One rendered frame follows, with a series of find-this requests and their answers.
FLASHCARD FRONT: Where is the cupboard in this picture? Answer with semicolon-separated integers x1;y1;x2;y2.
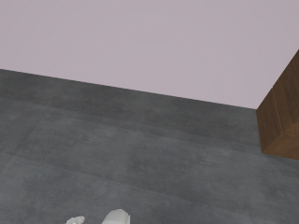
256;50;299;161

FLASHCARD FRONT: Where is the left robot thigh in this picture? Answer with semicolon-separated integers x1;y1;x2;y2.
102;209;131;224

